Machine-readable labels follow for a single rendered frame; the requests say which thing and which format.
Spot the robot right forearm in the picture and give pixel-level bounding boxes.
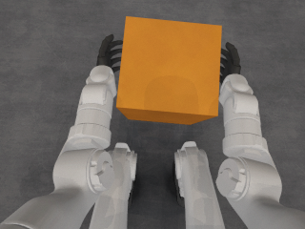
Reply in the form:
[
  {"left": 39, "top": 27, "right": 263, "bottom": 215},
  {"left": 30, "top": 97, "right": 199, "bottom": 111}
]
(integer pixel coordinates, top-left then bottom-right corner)
[{"left": 218, "top": 73, "right": 282, "bottom": 188}]

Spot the robot right upper arm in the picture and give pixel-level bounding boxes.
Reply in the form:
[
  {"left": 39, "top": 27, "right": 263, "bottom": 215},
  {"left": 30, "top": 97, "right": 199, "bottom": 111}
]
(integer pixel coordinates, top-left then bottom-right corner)
[{"left": 215, "top": 156, "right": 305, "bottom": 229}]

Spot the left robot hand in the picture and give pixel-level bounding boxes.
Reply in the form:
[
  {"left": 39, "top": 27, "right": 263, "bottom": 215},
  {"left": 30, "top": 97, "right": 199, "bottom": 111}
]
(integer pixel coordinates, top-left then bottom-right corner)
[{"left": 96, "top": 34, "right": 123, "bottom": 73}]

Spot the right robot hand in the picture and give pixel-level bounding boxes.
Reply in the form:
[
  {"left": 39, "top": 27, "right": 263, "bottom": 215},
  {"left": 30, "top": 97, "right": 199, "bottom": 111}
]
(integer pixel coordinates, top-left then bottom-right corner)
[{"left": 219, "top": 42, "right": 241, "bottom": 86}]

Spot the robot left forearm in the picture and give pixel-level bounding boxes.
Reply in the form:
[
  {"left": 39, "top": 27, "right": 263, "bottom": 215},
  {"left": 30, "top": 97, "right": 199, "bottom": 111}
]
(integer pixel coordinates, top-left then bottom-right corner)
[{"left": 52, "top": 65, "right": 117, "bottom": 182}]

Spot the carton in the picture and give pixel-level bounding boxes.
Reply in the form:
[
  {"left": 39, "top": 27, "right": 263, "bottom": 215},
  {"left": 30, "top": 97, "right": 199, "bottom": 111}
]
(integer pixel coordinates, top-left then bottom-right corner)
[{"left": 116, "top": 16, "right": 222, "bottom": 125}]

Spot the robot left upper arm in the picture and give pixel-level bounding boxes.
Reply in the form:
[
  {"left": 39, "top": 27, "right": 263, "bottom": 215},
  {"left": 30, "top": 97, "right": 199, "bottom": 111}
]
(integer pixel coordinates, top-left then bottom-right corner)
[{"left": 0, "top": 148, "right": 115, "bottom": 229}]

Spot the left robot foot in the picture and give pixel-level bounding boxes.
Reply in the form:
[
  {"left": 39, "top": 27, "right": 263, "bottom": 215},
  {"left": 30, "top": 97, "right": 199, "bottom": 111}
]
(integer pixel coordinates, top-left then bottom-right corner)
[{"left": 128, "top": 170, "right": 136, "bottom": 209}]

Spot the right robot foot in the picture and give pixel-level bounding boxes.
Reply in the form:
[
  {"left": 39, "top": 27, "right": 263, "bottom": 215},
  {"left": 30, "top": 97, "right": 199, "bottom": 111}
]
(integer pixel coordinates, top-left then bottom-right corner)
[{"left": 173, "top": 160, "right": 185, "bottom": 208}]

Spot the robot foot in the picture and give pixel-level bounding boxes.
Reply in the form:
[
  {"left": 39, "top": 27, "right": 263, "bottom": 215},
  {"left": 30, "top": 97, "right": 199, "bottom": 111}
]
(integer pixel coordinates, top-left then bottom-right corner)
[
  {"left": 173, "top": 160, "right": 185, "bottom": 208},
  {"left": 128, "top": 170, "right": 136, "bottom": 209}
]

